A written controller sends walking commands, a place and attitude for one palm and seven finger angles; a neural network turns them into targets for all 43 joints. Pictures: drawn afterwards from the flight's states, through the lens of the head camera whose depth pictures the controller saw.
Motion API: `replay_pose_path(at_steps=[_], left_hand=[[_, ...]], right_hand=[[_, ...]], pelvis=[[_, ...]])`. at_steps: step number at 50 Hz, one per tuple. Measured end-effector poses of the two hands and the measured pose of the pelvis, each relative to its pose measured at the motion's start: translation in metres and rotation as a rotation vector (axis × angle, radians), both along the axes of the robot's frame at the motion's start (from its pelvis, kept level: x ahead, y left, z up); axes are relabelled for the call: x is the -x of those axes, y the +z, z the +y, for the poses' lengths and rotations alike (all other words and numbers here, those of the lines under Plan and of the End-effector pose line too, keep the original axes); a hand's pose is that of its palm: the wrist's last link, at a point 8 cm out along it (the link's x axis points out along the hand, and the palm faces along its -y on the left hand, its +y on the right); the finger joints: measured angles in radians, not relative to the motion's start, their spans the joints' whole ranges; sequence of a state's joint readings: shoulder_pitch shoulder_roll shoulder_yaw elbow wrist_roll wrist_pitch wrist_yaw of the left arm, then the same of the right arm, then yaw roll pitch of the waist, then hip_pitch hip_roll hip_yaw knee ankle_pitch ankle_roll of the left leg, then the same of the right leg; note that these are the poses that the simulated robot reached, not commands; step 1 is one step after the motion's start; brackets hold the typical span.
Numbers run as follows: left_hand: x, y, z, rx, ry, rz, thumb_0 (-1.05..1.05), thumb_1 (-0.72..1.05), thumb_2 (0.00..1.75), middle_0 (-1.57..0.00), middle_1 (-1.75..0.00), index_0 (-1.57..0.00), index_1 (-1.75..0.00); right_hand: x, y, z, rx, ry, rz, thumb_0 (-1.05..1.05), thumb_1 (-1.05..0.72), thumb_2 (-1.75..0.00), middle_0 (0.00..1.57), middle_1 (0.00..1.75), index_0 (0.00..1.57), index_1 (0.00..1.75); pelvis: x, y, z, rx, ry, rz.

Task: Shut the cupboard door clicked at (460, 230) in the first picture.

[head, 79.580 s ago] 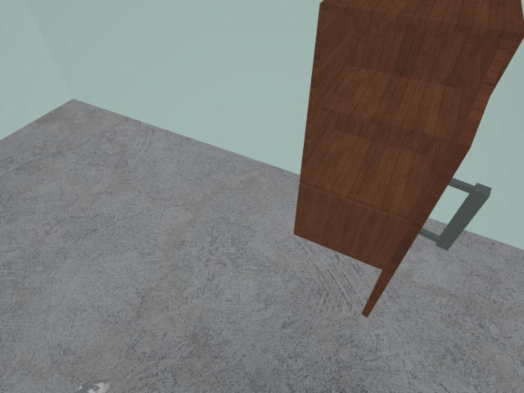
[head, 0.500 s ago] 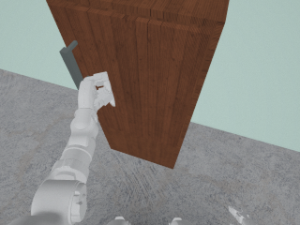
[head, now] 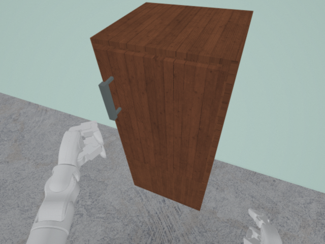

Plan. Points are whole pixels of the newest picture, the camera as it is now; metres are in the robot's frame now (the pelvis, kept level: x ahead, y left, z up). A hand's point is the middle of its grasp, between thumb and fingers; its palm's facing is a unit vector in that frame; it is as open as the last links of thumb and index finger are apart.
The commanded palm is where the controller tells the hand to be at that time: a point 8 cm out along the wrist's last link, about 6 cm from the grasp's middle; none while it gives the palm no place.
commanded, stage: draw the hand back to the body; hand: left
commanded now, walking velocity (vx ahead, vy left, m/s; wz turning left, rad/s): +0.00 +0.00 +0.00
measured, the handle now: (112, 98) +0.58 +0.21 +0.04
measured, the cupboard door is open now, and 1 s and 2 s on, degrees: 0 0 0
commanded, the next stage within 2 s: step back with the hand held close in 0.98 s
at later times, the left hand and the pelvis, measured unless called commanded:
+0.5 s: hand (31, 167) +0.23 +0.27 +0.15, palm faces +0.40 -0.84 -0.36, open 5.3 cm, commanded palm +0.18 +0.31 +0.18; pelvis +0.02 +0.02 +0.02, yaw +0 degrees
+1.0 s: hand (19, 167) +0.21 +0.27 +0.17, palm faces +0.46 -0.79 -0.40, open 7.4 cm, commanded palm +0.17 +0.31 +0.19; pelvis +0.03 +0.01 +0.02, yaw +1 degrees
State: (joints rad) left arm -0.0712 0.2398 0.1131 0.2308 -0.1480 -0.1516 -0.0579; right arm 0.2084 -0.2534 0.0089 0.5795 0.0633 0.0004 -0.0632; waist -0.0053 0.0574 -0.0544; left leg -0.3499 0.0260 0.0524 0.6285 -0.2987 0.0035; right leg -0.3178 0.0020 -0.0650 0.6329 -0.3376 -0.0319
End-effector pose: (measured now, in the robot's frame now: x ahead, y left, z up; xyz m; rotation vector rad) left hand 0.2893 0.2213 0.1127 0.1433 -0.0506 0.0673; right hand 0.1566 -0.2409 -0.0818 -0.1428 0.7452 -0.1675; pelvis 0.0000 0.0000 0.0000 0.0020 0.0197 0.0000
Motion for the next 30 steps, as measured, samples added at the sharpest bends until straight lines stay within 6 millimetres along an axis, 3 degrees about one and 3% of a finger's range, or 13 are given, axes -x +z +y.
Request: replay_pose_path(at_steps=[8,17,30], left_hand=[[0.040,0.017,0.031,-0.092,0.152,0.004,0.02,0.90,0.90,-1.03,-1.21,-1.03,-1.20],[0.075,0.042,0.059,-0.170,0.255,-0.030,0.02,0.90,0.90,-0.79,-0.95,-0.79,-0.94],[0.120,0.073,0.094,-0.303,0.400,-0.060,0.02,0.89,0.90,-0.44,-0.56,-0.44,-0.55]], right_hand=[[-0.020,0.019,0.023,0.005,0.049,-0.050,0.01,-0.91,-0.90,0.20,0.30,0.20,0.29],[-0.029,0.017,0.044,-0.019,0.102,-0.044,0.01,-0.90,-0.90,0.20,0.30,0.20,0.30],[-0.042,0.016,0.042,-0.008,0.114,-0.046,0.01,-0.90,-0.90,0.20,0.30,0.20,0.30]], pelvis=[[-0.001,0.011,0.006,0.003,0.003,-0.058],[-0.010,0.017,0.014,0.003,0.004,-0.088],[-0.024,0.018,0.017,0.006,0.007,-0.088]])
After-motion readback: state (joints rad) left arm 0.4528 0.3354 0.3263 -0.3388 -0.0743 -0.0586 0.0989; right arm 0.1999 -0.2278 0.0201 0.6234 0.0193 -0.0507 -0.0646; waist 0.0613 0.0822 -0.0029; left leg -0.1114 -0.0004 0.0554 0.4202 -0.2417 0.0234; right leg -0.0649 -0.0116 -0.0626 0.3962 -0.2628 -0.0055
